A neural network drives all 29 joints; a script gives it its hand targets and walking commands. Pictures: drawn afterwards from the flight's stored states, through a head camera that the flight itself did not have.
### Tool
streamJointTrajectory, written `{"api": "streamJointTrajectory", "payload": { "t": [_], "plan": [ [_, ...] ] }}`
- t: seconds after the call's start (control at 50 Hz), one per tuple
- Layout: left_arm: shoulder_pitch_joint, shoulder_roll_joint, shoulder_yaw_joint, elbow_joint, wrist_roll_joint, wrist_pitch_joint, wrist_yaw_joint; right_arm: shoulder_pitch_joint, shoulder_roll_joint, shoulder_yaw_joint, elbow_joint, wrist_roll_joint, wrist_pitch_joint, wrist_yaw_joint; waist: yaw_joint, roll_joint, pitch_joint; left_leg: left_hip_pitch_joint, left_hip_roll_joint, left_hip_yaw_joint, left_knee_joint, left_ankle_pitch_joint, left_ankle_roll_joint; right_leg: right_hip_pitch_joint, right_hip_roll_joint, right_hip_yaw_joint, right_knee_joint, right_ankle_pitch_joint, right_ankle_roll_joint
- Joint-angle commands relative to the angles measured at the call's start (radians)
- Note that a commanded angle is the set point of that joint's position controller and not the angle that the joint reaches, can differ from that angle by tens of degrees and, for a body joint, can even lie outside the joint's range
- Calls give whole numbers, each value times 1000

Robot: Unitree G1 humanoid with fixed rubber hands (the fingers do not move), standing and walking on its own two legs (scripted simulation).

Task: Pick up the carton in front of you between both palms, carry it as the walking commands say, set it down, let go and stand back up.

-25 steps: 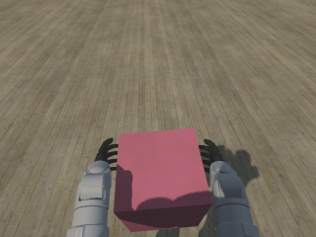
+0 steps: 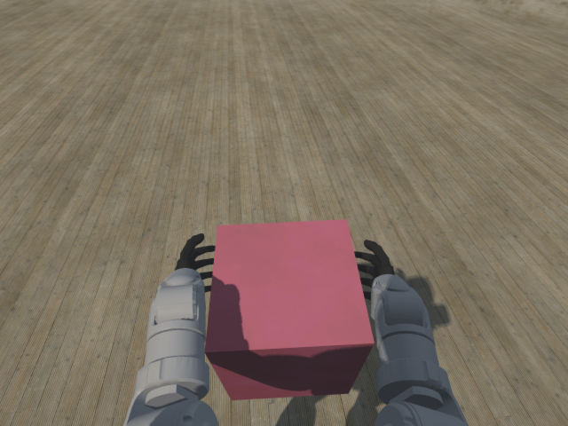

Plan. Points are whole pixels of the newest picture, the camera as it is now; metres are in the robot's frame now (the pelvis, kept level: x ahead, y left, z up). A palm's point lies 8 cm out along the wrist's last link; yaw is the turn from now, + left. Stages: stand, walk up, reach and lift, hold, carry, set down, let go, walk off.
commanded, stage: set down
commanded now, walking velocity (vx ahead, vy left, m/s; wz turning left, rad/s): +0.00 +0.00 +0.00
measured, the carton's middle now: (286, 314) +0.31 +0.00 -0.04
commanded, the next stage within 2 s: none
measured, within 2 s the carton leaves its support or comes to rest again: neither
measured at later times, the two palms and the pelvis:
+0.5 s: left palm (215, 331) +0.34 +0.14 -0.15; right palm (360, 328) +0.36 -0.16 -0.16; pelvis -0.01 -0.01 -0.09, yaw +1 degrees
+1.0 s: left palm (225, 349) +0.38 +0.13 -0.30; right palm (347, 341) +0.41 -0.16 -0.31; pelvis -0.04 -0.01 -0.22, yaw +1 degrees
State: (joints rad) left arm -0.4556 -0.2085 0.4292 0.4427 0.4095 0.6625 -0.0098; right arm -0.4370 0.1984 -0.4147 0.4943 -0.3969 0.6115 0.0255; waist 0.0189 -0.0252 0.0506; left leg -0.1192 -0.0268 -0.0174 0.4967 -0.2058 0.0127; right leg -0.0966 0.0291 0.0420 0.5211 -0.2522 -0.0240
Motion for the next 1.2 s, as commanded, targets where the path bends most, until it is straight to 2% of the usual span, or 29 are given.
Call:
{"api": "streamJointTrajectory", "payload": {
  "t": [0.0, 0.08, 0.12, 0.16, 0.28, 0.36, 0.4, 0.44, 0.54, 0.64, 0.82, 1.02, 1.18],
  "plan": [
    [-541, -833, -352, 176, -184, -61, -234, -596, 787, 325, 131, 151, -68, 226, -22, 43, -69, 30, -27, -72, -71, -229, 4, -250, 16, 44, -122, -212, -42],
    [-480, -733, -220, 227, -99, -149, -182, -537, 647, 202, 166, 56, -134, 194, -31, 42, -95, -105, -41, -62, -3, -88, 6, -312, 39, 29, -30, -88, -33],
    [-428, -685, -188, 228, -70, -215, -160, -493, 597, 187, 165, 35, -187, 189, -21, 31, -149, -171, -49, -60, 46, 20, 5, -367, 48, 29, 20, -7, -26],
    [-388, -662, -201, 218, -67, -288, -143, -454, 573, 211, 161, 39, -255, 189, -8, 25, -235, -224, -55, -62, 99, 114, 1, -417, 58, 30, 77, 73, -16],
    [-426, -771, -436, 184, -174, -510, -118, -501, 662, 443, 152, 154, -477, 190, -10, 18, -609, -315, -82, -66, 294, 346, -16, -578, 86, 32, 255, 265, 4],
    [-461, -804, -590, 117, -238, -594, -94, -529, 704, 597, 110, 222, -560, 162, -13, -4, -913, -432, -95, -58, 440, 445, -30, -650, 92, 40, 390, 392, 24],
    [-460, -798, -635, 85, -262, -609, -83, -527, 703, 642, 86, 246, -572, 142, -13, -10, -1020, -530, -104, -51, 496, 427, -37, -654, 93, 46, 448, 432, 29],
    [-465, -783, -651, 72, -275, -606, -75, -526, 697, 658, 78, 256, -566, 128, -14, -15, -1061, -641, -114, -40, 536, 349, -40, -671, 94, 47, 489, 409, 32],
    [-537, -778, -614, 107, -272, -555, -74, -583, 694, 626, 127, 251, -509, 127, -11, -13, -970, -849, -127, -12, 605, 74, -41, -853, 103, 37, 538, 117, 29],
    [-641, -798, -545, 165, -262, -506, -80, -678, 700, 553, 207, 240, -461, 140, -9, -7, -916, -1010, -134, 11, 690, -64, -42, -995, 108, 35, 606, -46, 20],
    [-774, -800, -475, 219, -260, -488, -57, -823, 667, 491, 282, 243, -447, 148, -17, -1, -998, -1179, -147, 24, 855, -77, -48, -1185, 122, 10, 778, -50, 17],
    [-906, -776, -503, 174, -315, -502, -5, -945, 619, 533, 282, 295, -456, 142, -21, -10, -1129, -1281, -158, 38, 1030, -55, -62, -1321, 130, -12, 960, -26, 21],
    [-1008, -735, -509, 158, -347, -510, 28, -1027, 556, 541, 314, 324, -457, 136, -32, -7, -1141, -1362, -159, 52, 1148, -69, -71, -1421, 124, -20, 1074, -43, 19]
  ]
}}
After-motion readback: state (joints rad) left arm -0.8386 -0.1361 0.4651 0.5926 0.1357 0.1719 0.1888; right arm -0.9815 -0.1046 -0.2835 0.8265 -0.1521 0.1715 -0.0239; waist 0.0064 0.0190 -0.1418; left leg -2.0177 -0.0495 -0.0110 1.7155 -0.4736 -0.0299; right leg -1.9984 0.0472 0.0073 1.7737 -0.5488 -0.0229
